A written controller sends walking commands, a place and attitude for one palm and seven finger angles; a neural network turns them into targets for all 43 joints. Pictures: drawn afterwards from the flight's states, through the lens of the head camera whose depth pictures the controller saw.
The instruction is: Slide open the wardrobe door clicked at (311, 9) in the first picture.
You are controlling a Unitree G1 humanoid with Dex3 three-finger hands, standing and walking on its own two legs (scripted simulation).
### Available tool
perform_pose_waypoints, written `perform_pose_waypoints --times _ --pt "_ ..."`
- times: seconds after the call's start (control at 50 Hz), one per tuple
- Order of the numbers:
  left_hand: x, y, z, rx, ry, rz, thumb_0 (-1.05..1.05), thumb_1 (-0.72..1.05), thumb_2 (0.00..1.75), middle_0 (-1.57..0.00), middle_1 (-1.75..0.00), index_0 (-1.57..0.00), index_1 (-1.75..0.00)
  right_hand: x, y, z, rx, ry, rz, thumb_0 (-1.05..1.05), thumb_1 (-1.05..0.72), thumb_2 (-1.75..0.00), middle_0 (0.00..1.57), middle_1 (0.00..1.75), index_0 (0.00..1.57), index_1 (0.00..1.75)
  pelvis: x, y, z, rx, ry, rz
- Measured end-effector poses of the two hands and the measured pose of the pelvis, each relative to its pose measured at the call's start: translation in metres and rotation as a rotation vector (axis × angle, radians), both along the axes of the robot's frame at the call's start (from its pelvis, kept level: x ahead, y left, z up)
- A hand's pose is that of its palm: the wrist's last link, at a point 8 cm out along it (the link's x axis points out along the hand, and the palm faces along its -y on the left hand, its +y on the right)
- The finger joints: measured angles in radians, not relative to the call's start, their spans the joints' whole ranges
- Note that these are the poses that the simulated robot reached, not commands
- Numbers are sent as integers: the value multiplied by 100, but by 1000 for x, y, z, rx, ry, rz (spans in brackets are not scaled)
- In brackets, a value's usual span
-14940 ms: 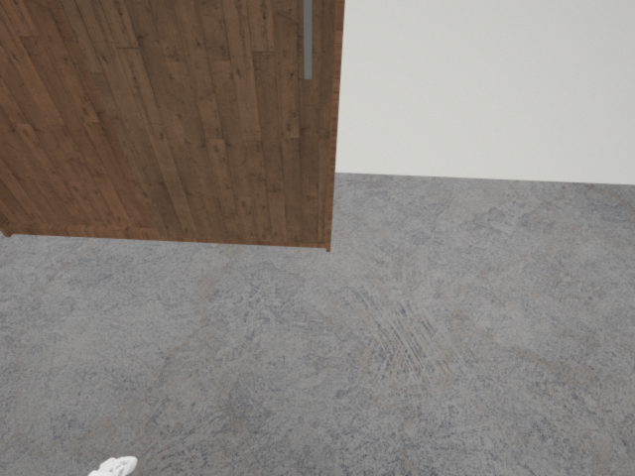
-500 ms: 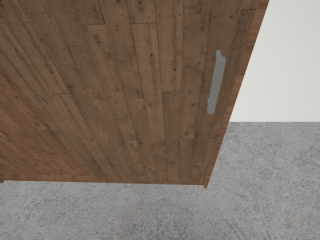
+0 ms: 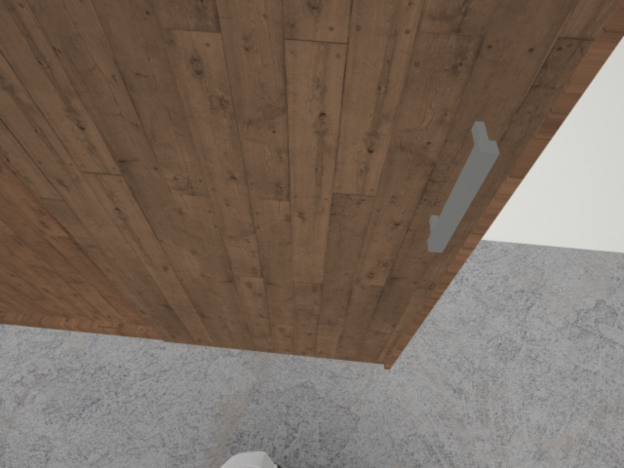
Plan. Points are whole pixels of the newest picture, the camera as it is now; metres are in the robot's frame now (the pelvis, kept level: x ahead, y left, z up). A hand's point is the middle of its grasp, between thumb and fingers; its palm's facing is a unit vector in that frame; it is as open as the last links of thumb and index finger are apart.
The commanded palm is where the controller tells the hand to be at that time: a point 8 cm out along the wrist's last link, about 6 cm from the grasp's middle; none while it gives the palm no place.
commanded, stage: come to a stop and stand still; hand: right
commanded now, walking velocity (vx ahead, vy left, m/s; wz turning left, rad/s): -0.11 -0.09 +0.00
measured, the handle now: (455, 193) +0.44 -0.13 +0.11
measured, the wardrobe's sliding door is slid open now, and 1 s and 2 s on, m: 0.00 0.00 0.00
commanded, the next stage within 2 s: look again from close up in 1.10 s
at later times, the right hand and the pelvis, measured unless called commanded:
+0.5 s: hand out of the picture -0.02 -0.19 -0.17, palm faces +0.05 +0.98 -0.17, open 7.3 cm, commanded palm none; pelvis -0.02 -0.02 +0.01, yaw +1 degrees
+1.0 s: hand out of the picture +0.01 -0.18 -0.16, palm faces -0.02 +0.97 -0.24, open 7.3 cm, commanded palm none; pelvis -0.01 +0.00 +0.01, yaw +1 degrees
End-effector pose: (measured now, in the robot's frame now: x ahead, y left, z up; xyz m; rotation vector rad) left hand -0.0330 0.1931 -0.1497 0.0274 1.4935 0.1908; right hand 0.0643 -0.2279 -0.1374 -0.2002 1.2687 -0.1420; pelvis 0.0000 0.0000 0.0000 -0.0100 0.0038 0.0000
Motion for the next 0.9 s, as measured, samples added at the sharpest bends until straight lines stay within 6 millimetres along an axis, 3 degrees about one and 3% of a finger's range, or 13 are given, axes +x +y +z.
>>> perform_pose_waypoints --times 0.14,0.26,0.38,0.66,0.76,0.9 --pt "47 39 8 77 -103 -67 0 91 90 -20 -30 -20 -30 -8 3 3 -1 -38 -31 0 -93 -90 20 30 20 30 -13 4 3 -11 -2 -8" --pt "68 39 20 124 -218 -115 0 91 90 -20 -30 -20 -30 -33 -10 -7 30 -24 -47 0 -92 -90 20 30 20 30 -25 -7 0 -2 1 3" --pt "49 16 26 118 -212 -139 0 92 90 -20 -30 -20 -30 -61 -19 -9 60 23 -78 0 -92 -90 20 30 20 30 -26 -17 5 0 -26 2" --pt "11 15 7 42 -109 -92 1 93 90 -20 -30 -20 -30 -115 7 1 46 193 -54 0 -91 -90 20 30 20 30 -20 -10 6 12 -16 19" --pt "9 10 -2 4 -121 -85 1 92 90 -20 -30 -20 -30 -110 6 6 20 189 -49 0 -91 -90 20 30 20 30 -15 -9 4 7 -16 18" --pt "7 8 -3 -20 -111 -81 1 92 90 -20 -30 -20 -30 -77 5 11 -1 112 -25 0 -91 -90 20 30 20 30 -10 -2 6 -4 -20 20"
